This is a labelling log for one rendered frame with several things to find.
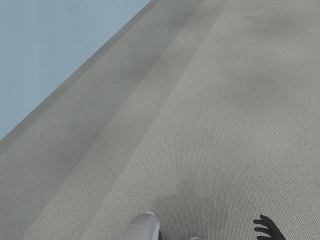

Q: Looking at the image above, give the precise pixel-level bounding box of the robot left thigh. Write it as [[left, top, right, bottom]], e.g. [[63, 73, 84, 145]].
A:
[[117, 213, 160, 240]]

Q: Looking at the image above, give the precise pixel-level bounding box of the left robot shin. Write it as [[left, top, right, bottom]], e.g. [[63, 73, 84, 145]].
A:
[[145, 211, 155, 216]]

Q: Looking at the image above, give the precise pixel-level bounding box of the robot right hand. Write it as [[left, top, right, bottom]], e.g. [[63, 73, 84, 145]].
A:
[[253, 215, 286, 240]]

